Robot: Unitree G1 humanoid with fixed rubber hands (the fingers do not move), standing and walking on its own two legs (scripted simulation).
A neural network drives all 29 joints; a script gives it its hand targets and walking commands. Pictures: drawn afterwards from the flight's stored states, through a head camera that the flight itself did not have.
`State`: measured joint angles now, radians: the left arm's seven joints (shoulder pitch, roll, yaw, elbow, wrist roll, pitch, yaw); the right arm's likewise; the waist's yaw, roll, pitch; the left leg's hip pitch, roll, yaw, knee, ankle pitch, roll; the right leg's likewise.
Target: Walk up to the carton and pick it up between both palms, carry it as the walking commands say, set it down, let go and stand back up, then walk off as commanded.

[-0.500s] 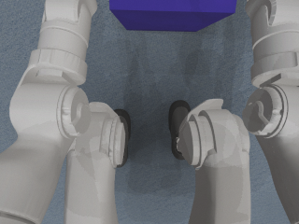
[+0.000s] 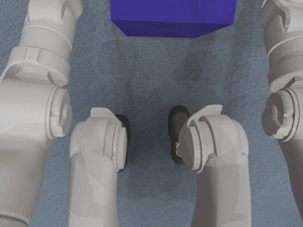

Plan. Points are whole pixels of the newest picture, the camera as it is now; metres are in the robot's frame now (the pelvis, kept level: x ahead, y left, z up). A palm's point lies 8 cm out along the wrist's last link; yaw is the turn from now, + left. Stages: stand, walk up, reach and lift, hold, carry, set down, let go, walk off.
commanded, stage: set down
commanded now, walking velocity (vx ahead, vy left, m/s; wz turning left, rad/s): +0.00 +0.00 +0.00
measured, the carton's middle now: out of the picture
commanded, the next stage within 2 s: let go in 1.32 s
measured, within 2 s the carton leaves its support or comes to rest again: neither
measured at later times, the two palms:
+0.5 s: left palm out of the picture +0.58 +0.13 -0.01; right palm out of the picture +0.55 -0.24 -0.02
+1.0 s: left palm out of the picture +0.58 +0.14 +0.13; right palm out of the picture +0.55 -0.25 +0.13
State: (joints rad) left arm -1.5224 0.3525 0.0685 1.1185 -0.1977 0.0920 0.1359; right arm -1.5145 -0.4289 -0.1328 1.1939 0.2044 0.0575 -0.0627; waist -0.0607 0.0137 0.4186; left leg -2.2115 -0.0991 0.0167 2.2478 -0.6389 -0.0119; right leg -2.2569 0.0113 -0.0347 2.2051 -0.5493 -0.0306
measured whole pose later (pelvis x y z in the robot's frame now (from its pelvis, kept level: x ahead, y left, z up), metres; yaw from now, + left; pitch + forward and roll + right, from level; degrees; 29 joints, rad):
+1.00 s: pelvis +0.03 -0.01 +0.22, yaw +0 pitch +47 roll +2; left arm -1.20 0.25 0.26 0.86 -0.02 0.20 0.08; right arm -1.19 -0.31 -0.30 0.88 0.05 0.18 -0.01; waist -0.04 0.00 -0.05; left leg -1.75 -0.07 -0.01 1.39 -0.46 -0.01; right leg -1.80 0.05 0.02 1.37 -0.39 -0.02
